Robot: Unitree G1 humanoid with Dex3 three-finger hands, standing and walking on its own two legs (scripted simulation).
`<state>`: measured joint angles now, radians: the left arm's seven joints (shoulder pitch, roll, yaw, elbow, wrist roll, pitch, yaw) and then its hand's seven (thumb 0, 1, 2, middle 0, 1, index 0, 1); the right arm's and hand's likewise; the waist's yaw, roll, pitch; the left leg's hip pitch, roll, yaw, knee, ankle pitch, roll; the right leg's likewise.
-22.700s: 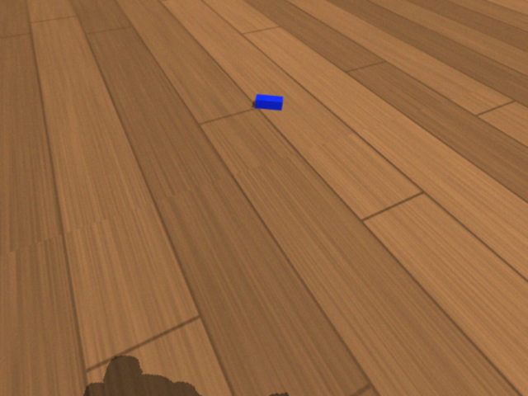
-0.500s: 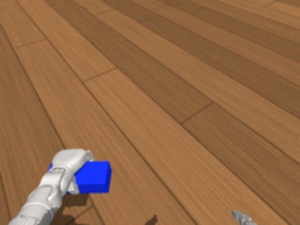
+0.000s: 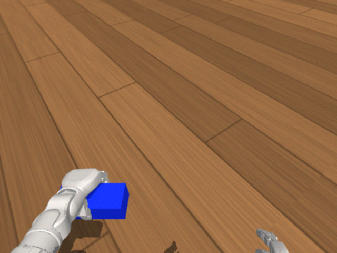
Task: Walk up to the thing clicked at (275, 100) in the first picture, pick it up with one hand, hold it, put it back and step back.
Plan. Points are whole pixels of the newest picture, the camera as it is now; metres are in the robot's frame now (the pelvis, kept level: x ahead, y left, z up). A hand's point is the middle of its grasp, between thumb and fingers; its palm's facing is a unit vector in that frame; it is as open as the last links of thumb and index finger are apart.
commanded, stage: hold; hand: left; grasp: from above
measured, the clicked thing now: (93, 201) +0.29 +0.22 -0.08
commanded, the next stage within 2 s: crouch in 0.70 s
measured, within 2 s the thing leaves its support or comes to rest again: neither
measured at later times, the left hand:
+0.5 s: hand (85, 199) +0.28 +0.22 -0.04, palm faces -0.45 -0.04 -0.89, open 10.0 cm
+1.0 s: hand (85, 197) +0.29 +0.23 -0.06, palm faces -0.47 -0.04 -0.88, open 10.0 cm
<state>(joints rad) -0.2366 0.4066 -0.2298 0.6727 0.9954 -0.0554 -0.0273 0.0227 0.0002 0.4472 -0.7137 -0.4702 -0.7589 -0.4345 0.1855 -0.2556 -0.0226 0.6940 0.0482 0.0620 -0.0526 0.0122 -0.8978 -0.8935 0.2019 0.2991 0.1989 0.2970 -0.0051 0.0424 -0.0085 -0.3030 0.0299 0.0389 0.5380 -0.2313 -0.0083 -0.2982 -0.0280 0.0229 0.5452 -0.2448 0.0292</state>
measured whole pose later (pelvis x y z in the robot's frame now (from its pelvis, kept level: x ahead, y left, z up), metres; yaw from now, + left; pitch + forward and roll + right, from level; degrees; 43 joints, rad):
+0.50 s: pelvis +0.00 +0.00 +0.00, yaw +0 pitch -1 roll +0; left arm -0.22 0.41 -0.23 0.65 1.00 -0.07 -0.01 0.02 0.00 0.45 -0.72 -0.47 -0.76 -0.43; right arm 0.16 -0.25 -0.01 0.71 0.05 0.06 -0.06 0.01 -0.90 -0.90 0.20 0.30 0.20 0.30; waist 0.01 0.04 0.00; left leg -0.28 0.03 0.04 0.51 -0.22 -0.01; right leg -0.28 -0.03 0.02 0.52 -0.23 0.03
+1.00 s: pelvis +0.01 +0.00 +0.00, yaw +0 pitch +1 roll +0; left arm -0.23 0.41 -0.20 0.72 1.02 -0.09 0.03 0.02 0.02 0.43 -0.69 -0.48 -0.74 -0.45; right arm 0.17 -0.24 -0.03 0.71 0.05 0.08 -0.05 0.01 -0.89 -0.89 0.20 0.30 0.20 0.30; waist -0.01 0.03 0.01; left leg -0.30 0.03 0.03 0.52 -0.24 -0.01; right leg -0.29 -0.03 0.02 0.52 -0.25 0.03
